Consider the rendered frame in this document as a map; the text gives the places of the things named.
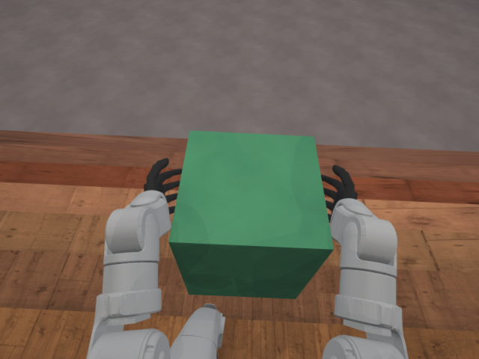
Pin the robot left forearm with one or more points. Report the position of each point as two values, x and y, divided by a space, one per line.
131 256

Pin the carton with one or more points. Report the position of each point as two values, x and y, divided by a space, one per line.
250 218

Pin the right robot upper arm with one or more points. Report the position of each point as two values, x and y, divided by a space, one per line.
348 347

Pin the robot left thigh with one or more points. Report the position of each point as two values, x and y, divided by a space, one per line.
201 336

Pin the left robot upper arm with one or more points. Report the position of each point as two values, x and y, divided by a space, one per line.
135 344

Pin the robot right forearm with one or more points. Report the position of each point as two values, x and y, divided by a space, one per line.
367 294

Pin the robot right hand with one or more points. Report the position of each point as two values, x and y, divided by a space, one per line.
346 188

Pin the robot left hand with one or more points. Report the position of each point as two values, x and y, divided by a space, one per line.
155 180

